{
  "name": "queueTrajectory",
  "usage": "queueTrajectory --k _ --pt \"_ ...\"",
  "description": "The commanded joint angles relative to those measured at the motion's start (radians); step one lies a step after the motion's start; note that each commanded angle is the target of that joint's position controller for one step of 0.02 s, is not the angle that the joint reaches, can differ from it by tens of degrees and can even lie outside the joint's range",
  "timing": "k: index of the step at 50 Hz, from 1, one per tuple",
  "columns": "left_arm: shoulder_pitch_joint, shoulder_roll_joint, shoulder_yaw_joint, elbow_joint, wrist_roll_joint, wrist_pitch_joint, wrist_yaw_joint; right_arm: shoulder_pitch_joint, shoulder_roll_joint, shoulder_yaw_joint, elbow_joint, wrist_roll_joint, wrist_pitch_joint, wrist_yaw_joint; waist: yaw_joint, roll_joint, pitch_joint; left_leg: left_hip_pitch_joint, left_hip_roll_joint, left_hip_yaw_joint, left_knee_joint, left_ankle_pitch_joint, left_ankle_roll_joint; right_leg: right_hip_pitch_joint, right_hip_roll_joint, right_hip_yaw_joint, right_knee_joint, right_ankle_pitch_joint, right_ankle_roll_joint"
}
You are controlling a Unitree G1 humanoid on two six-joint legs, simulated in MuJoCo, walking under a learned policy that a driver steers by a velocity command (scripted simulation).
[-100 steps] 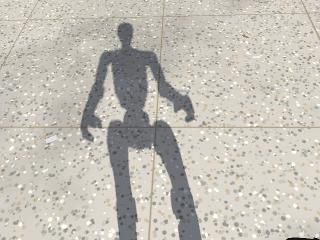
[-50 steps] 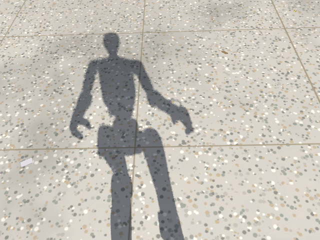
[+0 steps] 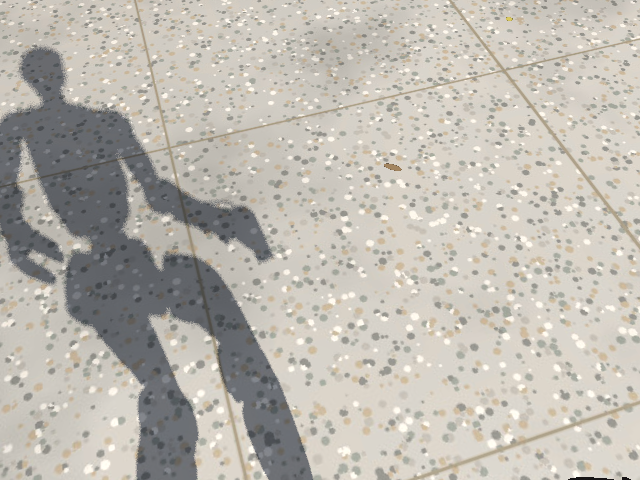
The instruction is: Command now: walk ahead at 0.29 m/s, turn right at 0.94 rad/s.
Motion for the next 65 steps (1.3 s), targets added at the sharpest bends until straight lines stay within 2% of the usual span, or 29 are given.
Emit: queueTrajectory --k 1,2,5,9,13,17,20,21,22,23,25,27,28,30,33,37,39,40,41,42,43,44,46,50,53,57,60,63,65 --pt "-0.037 0.156 0.049 -0.126 -0.011 -0.041 0.012 0.067 -0.176 -0.046 -0.091 -0.014 0.005 -0.02 -0.083 0.105 -0.237 -0.3 0.038 -0.105 -0.066 0.072 0.004 0.377 -0.308 0.67 -0.403 0.182 -0.16" --pt "-0.057 0.149 0.05 -0.131 -0.001 -0.035 0.021 0.057 -0.18 -0.05 -0.088 -0.018 0.021 -0.021 -0.088 0.086 -0.219 -0.258 0.048 -0.105 -0.124 0.081 -0.011 0.311 -0.273 0.598 -0.403 0.271 -0.143" --pt "-0.028 0.148 0.051 -0.111 -0.008 -0.009 0.059 0.009 -0.116 -0.037 -0.091 -0.037 0.04 -0.027 -0.064 0.066 -0.238 -0.246 0.027 -0.069 -0.26 0.133 -0.064 0.247 -0.207 0.458 -0.336 0.576 -0.127" --pt "-0.025 0.152 0.048 -0.112 -0.022 0.045 0.1 -0.06 -0.109 -0.035 -0.102 -0.019 0.059 -0.032 -0.04 -0.018 -0.29 -0.277 -0.022 -0.078 -0.446 0.292 -0.096 0.287 -0.155 0.471 -0.288 0.405 -0.052" --pt "-0.039 0.14 0.046 -0.126 -0.017 0.065 0.109 -0.14 -0.12 -0.041 -0.11 -0.013 0.05 -0.027 -0.003 -0.117 -0.246 -0.275 -0.043 -0.105 -0.628 0.356 -0.085 0.311 -0.138 0.549 -0.269 0.165 -0.008" --pt "-0.038 0.065 0.01 -0.12 0.008 0.061 0.102 -0.09 -0.139 -0.044 -0.075 -0.021 0.025 -0.001 0.028 -0.167 -0.28 -0.169 0.016 -0.058 -0.744 0.397 -0.048 0.372 -0.205 0.534 -0.177 0.292 -0.008" --pt "-0.019 -0.024 -0.033 -0.075 0.022 0.045 0.079 -0.053 -0.096 -0.03 -0.061 -0.033 0.005 0.018 -0.001 -0.09 -0.228 0.082 0.074 -0.085 -1.036 0.663 0.033 0.282 -0.149 0.472 -0.128 0.138 0.06" --pt "0.072 -0.031 -0.035 -0.057 0.044 0.035 0.074 -0.094 -0.146 -0.031 -0.078 -0.045 0.007 0.016 0.075 0.083 -0.222 0.126 0.192 -0.251 -1.03 0.968 0.095 0.251 -0.052 0.361 0.013 -0.21 0.117" --pt "0.13 0.029 -0.017 -0.038 0.042 0.037 0.072 -0.099 -0.122 -0.018 -0.073 -0.063 0.017 0.011 0.111 0.191 -0.189 0.079 0.288 -0.387 -1.039 1.008 0.242 0.232 -0.023 0.28 0.042 -0.378 0.186" --pt "0.082 0.075 -0.006 -0.048 0.042 0.037 0.081 -0.066 -0.115 -0.017 -0.062 -0.04 0.026 0.016 0.079 0.207 -0.177 0.051 0.296 -0.501 -1.073 0.821 0.297 0.218 -0.056 0.245 0.019 -0.35 0.215" --pt "-0.062 0.107 0.014 -0.063 0.025 0.048 0.091 0.033 -0.209 -0.052 -0.047 -0.002 0.053 0.016 -0.008 0.174 -0.189 0.123 0.243 -0.528 -1.092 0.531 0.267 0.138 -0.043 0.188 0.052 -0.38 0.226" --pt "-0.108 0.098 0.02 -0.069 0.01 0.056 0.088 0.093 -0.274 -0.079 -0.047 0.005 0.065 0.001 -0.047 0.136 -0.199 0.176 0.249 -0.579 -1.116 0.373 0.257 0.038 -0.029 0.201 0.223 -0.447 0.244" --pt "-0.107 0.078 0.018 -0.063 0.007 0.056 0.087 0.077 -0.261 -0.081 -0.056 0.007 0.07 -0.006 -0.039 0.124 -0.204 0.169 0.217 -0.541 -1.112 0.349 0.229 0.036 -0.032 0.207 0.253 -0.424 0.247" --pt "-0.108 0.036 0.011 -0.047 0.0 0.05 0.091 0.044 -0.215 -0.079 -0.072 0.019 0.089 -0.018 -0.032 0.139 -0.212 0.162 0.15 -0.47 -1.108 0.325 0.18 0.051 -0.03 0.194 0.184 -0.367 0.248" --pt "-0.122 0.006 0.008 -0.032 -0.011 0.031 0.088 0.05 -0.2 -0.09 -0.085 0.019 0.122 -0.033 -0.043 0.185 -0.242 0.165 0.11 -0.467 -1.106 0.322 0.173 0.12 -0.01 0.178 0.041 -0.305 0.247" --pt "-0.072 0.034 0.02 0.005 -0.019 0.004 0.069 0.048 -0.211 -0.108 -0.106 0.025 0.144 -0.04 -0.035 0.228 -0.261 0.13 0.107 -0.54 -1.121 0.293 0.174 0.253 -0.012 0.191 -0.182 -0.214 0.217" --pt "0.002 0.067 0.035 0.041 -0.016 -0.002 0.068 0.028 -0.199 -0.104 -0.118 0.039 0.144 -0.043 0.004 0.206 -0.266 0.03 0.057 -0.519 -1.085 0.187 0.124 0.417 -0.07 0.184 -0.378 -0.055 0.183" --pt "0.003 0.115 0.046 0.04 -0.006 0.002 0.074 0.076 -0.16 -0.092 -0.113 0.035 0.146 -0.042 -0.022 0.106 -0.29 -0.083 -0.013 -0.441 -0.959 0.006 0.079 0.537 -0.216 0.294 -0.41 -0.069 0.129" --pt "-0.051 0.184 0.052 0.022 0.036 0.006 0.072 0.075 -0.138 -0.09 -0.136 0.038 0.14 -0.038 -0.05 -0.202 -0.225 -0.266 -0.156 -0.201 -0.711 -0.065 0.033 0.489 -0.417 0.54 -0.454 -0.029 -0.004" --pt "-0.132 0.148 0.043 -0.006 0.072 -0.003 0.07 0.098 -0.22 -0.114 -0.128 0.02 0.127 -0.032 -0.068 -0.193 -0.173 -0.303 -0.072 -0.18 -0.507 -0.053 -0.005 0.39 -0.501 0.556 -0.441 0.093 -0.056" --pt "-0.191 0.093 0.027 -0.026 0.059 -0.007 0.08 0.124 -0.256 -0.126 -0.102 0.016 0.129 -0.026 -0.09 -0.122 -0.16 -0.288 -0.048 -0.15 -0.404 0.011 -0.018 0.367 -0.459 0.44 -0.412 0.158 -0.034" --pt "-0.176 0.072 0.02 -0.025 0.037 -0.008 0.091 0.141 -0.235 -0.121 -0.08 0.012 0.139 -0.026 -0.076 -0.082 -0.175 -0.316 -0.033 -0.121 -0.345 0.107 -0.025 0.4 -0.401 0.366 -0.428 -0.029 0.004" --pt "-0.11 0.085 0.014 -0.009 0.001 -0.013 0.106 0.122 -0.187 -0.098 -0.095 0.013 0.142 -0.016 -0.03 -0.132 -0.14 -0.48 0.025 -0.071 -0.22 0.205 -0.03 0.491 -0.391 0.345 -0.478 -0.279 0.027" --pt "0.06 0.113 0.012 0.02 0.017 -0.036 0.099 -0.005 -0.167 -0.075 -0.158 0.025 0.101 0.006 0.076 -0.104 -0.079 -0.672 0.108 0.007 -0.209 0.26 -0.049 0.627 -0.407 0.299 -0.532 -0.39 0.031" --pt "0.132 0.116 0.012 0.042 0.022 -0.055 0.081 -0.029 -0.131 -0.06 -0.183 0.028 0.079 0.012 0.099 -0.086 -0.045 -0.693 0.125 -0.014 -0.256 0.314 -0.047 0.62 -0.414 0.264 -0.56 -0.361 0.015" --pt "0.135 0.104 0.003 0.07 0.008 -0.061 0.057 -0.048 -0.086 -0.035 -0.194 0.026 0.052 0.018 0.047 -0.075 0.009 -0.617 0.121 -0.002 -0.479 0.376 -0.021 0.533 -0.421 0.227 -0.622 -0.273 -0.041" --pt "0.161 0.116 0.002 0.088 -0.014 -0.06 0.052 -0.147 -0.066 -0.015 -0.214 0.024 0.02 0.041 0.065 -0.079 0.035 -0.461 0.123 0.071 -0.658 0.399 -0.013 0.444 -0.409 0.188 -0.637 -0.15 -0.046" --pt "0.191 0.157 0.011 0.113 -0.028 -0.058 0.05 -0.153 -0.101 -0.021 -0.221 0.036 -0.004 0.062 0.03 -0.121 0.017 -0.262 0.08 0.072 -0.81 0.33 0.015 0.426 -0.428 0.19 -0.603 -0.088 -0.032" --pt "0.176 0.175 0.01 0.127 -0.022 -0.054 0.05 -0.011 -0.159 -0.05 -0.19 0.047 -0.007 0.053 -0.086 -0.147 -0.073 0.0 0.042 0.082 -0.875 0.309 0.056 0.386 -0.426 0.164 -0.45 0.175 -0.004"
